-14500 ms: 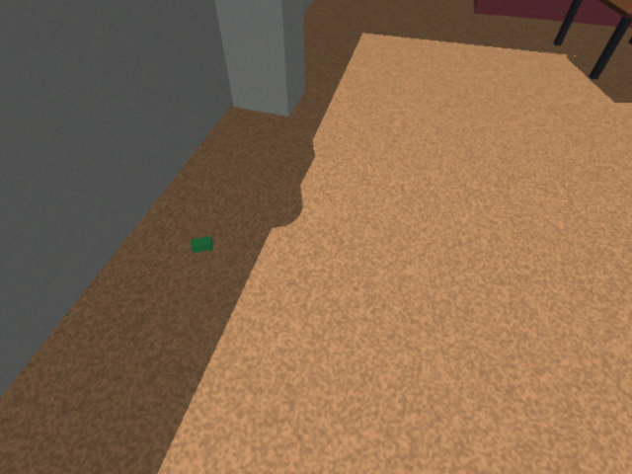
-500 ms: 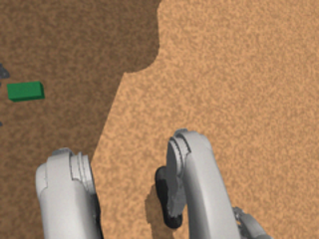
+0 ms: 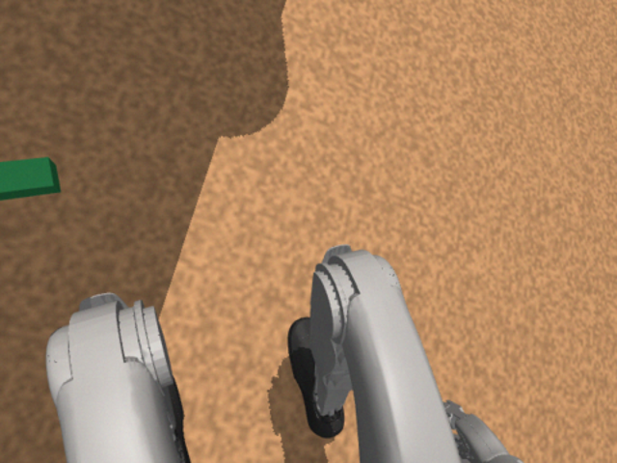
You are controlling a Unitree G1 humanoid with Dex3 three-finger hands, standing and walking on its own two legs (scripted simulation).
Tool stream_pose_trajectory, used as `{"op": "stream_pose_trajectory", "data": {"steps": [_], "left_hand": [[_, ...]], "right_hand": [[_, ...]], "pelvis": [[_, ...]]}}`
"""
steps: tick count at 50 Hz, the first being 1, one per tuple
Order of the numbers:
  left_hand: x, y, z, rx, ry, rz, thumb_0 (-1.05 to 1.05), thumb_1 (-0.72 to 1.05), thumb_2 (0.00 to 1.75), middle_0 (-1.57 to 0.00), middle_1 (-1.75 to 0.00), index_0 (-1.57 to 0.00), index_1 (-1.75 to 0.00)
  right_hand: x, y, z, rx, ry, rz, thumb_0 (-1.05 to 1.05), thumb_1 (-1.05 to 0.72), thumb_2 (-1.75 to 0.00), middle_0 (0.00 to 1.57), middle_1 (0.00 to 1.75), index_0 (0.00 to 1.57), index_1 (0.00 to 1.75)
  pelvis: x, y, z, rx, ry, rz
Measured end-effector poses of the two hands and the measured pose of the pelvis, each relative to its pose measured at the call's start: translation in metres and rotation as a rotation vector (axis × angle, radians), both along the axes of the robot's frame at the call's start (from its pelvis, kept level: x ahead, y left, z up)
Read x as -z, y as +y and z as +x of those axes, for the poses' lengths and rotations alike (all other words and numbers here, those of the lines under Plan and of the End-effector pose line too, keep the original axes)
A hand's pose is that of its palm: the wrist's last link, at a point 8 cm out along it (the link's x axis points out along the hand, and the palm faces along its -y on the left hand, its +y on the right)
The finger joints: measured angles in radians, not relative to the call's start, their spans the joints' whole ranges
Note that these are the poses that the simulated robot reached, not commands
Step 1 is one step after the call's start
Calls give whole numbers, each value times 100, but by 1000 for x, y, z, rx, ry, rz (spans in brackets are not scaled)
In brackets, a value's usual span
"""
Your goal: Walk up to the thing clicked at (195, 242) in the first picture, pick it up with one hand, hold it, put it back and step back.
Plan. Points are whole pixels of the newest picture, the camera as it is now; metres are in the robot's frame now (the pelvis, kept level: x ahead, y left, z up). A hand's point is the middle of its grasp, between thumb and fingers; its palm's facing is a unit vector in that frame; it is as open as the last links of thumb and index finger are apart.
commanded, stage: rise first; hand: left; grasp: from above
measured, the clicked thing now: (22, 179) +0.50 +0.31 -0.29
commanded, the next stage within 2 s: approach in 0.88 s
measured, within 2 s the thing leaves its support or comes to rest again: neither
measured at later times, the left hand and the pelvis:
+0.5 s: hand out of the picture +0.45 +0.35 -0.18, palm faces -0.47 -0.08 -0.88, open 13.1 cm; pelvis +0.00 +0.00 +0.00, yaw -1 degrees
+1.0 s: hand out of the picture +0.45 +0.35 -0.18, palm faces -0.47 -0.07 -0.88, open 13.1 cm; pelvis +0.00 +0.00 +0.00, yaw -1 degrees
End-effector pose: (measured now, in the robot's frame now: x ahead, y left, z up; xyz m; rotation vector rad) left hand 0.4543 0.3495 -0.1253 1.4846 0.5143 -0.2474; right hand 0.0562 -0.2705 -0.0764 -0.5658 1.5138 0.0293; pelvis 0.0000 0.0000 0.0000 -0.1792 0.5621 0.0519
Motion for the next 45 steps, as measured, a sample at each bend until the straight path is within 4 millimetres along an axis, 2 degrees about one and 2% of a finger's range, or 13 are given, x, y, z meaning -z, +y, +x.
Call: {"op": "stream_pose_trajectory", "data": {"steps": [11, 33, 45], "left_hand": [[6, 2, 2, 3, 20, 0, 0, -35, 85, -25, -86, -24, -86], [-3, 2, 2, 21, 1, 6, 0, -35, 85, -26, -85, -25, -85], [-4, -1, 5, 19, 2, 7, 0, -34, 85, -26, -84, -26, -84]], "right_hand": [[-4, 4, -11, 6, 27, 2, 0, -91, -91, 21, 30, 20, 30], [-7, 6, -5, -12, -14, 12, 0, -91, -90, 21, 30, 20, 30], [-8, 6, -12, -4, -11, 14, 0, -91, -90, 21, 30, 20, 30]], "pelvis": [[0, 1, -1, 3, -4, -9], [-1, 1, -3, 2, -12, -12], [-2, 0, -5, 3, -14, -11]]}}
